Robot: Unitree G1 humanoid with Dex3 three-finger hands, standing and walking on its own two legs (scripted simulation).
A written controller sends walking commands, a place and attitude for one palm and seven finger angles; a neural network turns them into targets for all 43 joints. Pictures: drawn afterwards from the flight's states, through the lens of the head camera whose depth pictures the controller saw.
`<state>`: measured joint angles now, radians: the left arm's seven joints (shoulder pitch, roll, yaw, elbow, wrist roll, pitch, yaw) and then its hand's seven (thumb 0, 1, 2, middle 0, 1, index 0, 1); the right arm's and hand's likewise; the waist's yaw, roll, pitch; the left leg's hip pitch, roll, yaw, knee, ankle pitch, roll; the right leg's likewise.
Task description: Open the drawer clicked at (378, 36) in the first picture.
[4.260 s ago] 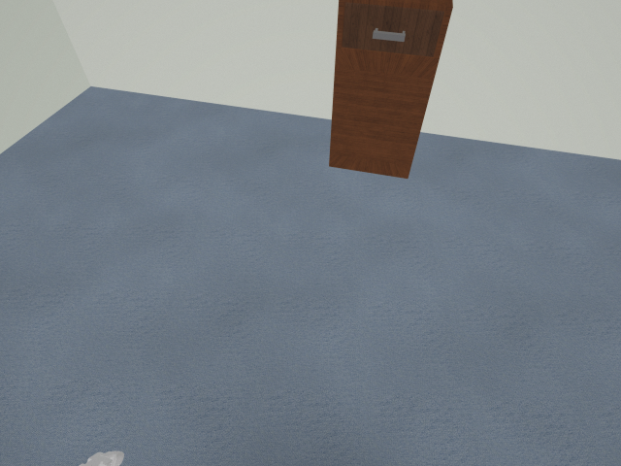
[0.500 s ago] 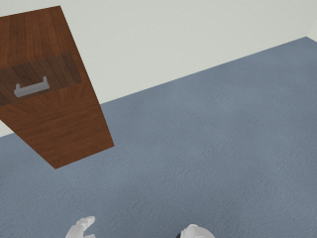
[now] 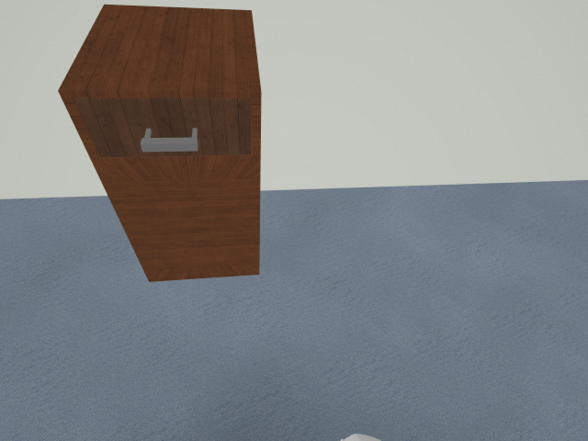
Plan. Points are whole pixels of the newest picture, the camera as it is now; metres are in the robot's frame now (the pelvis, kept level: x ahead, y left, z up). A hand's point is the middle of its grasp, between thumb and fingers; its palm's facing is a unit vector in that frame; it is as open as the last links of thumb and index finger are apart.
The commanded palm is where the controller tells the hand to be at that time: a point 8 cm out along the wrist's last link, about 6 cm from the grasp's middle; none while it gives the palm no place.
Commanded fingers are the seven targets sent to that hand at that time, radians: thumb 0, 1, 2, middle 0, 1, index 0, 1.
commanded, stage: turn to face it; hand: left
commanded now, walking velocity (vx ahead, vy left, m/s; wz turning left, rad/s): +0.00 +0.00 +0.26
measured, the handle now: (170, 138) +0.72 +0.33 -0.07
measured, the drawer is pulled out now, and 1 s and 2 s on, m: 0.00 0.00 0.00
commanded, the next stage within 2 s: take the last steps up to it in 0.22 s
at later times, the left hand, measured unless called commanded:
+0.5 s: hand out of the picture +0.01 +0.13 -0.15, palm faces +0.21 -0.95 -0.23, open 7.3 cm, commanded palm none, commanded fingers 0.00 0.90 0.90 -0.20 -0.30 -0.20 -0.30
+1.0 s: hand out of the picture +0.06 +0.20 -0.16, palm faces +0.23 -0.96 -0.17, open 7.4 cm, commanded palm none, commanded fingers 0.00 0.90 0.90 -0.20 -0.30 -0.20 -0.30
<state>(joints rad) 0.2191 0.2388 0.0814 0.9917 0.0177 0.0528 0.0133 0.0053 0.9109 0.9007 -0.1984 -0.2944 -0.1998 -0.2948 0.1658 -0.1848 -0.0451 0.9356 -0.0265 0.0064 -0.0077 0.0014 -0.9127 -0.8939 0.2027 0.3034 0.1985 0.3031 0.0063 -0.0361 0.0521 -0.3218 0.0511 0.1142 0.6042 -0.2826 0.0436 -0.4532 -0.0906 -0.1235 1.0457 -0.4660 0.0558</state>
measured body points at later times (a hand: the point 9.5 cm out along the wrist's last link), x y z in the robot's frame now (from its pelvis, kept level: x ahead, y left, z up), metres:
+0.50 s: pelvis +0.00 -0.05 +0.01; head +0.00 -0.08 +0.46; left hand -0.01 +0.18 -0.13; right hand +0.08 -0.29 -0.15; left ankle -0.03 +0.09 -0.66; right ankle +0.01 -0.15 -0.73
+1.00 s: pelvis +0.08 +0.02 +0.01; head +0.08 +0.03 +0.46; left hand +0.05 +0.25 -0.15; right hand +0.09 -0.20 -0.14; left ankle +0.01 +0.11 -0.73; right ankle +0.15 -0.10 -0.67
